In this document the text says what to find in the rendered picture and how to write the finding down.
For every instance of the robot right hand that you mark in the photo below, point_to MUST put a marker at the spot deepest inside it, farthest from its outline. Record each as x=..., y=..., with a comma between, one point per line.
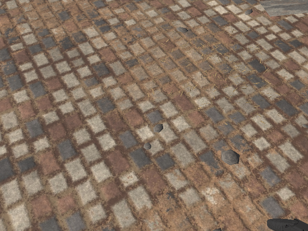
x=284, y=224

